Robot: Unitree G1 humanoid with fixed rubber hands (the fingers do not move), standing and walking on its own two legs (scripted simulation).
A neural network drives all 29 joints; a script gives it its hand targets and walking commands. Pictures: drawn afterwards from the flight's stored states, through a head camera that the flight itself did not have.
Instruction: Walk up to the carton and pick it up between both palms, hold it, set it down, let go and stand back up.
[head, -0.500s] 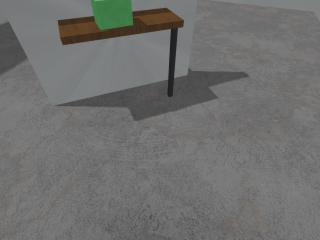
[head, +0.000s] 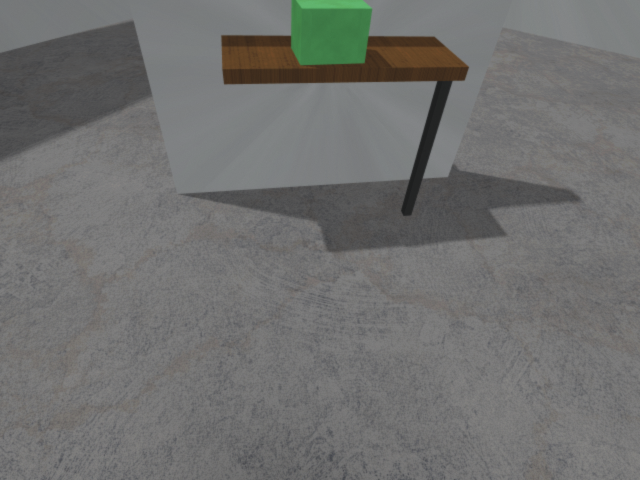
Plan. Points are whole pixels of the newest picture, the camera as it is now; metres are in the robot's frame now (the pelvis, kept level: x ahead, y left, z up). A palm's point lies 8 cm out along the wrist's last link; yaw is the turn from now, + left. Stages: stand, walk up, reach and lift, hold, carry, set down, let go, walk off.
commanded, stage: walk up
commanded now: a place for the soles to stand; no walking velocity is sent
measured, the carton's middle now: (328, 29) +1.49 +0.02 +0.05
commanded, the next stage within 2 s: none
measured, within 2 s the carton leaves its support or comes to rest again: neither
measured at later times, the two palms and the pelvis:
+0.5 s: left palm (193, 336) +0.37 +0.22 -0.09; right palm out of the picture +0.19 -0.30 -0.12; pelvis +0.23 -0.03 -0.01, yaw +4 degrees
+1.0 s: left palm (189, 361) +0.35 +0.23 -0.14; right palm (427, 223) +0.67 -0.21 -0.08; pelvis +0.46 -0.02 -0.02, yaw +13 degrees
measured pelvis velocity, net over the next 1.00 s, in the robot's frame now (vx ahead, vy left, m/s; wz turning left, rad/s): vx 0.46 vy -0.02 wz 0.23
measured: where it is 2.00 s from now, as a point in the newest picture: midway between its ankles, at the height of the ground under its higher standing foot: (331, 319)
